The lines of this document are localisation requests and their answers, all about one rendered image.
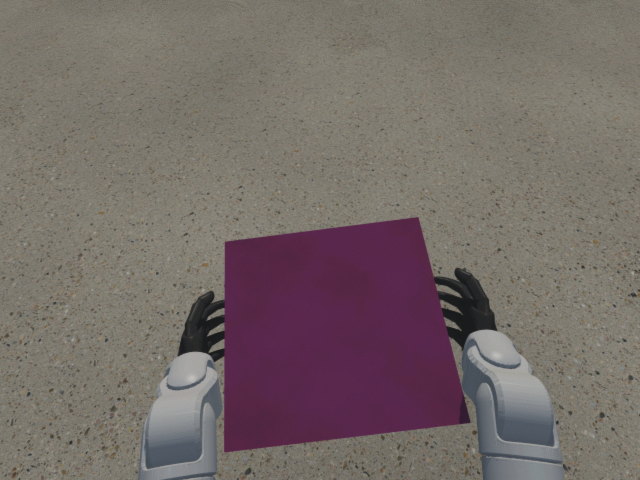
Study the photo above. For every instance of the robot right hand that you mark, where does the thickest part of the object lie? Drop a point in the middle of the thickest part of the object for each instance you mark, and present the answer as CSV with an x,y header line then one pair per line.
x,y
474,305

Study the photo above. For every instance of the carton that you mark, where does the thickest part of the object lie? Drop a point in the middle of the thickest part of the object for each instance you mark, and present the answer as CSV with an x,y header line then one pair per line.
x,y
335,333

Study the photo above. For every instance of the robot right forearm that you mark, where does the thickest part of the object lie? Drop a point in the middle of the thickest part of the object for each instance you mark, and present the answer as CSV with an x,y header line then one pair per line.
x,y
516,423

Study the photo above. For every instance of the robot left hand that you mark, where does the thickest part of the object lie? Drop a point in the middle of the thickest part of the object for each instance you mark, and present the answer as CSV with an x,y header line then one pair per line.
x,y
194,337

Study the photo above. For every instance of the robot left forearm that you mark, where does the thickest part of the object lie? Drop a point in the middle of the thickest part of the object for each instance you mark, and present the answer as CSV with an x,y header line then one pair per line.
x,y
179,434

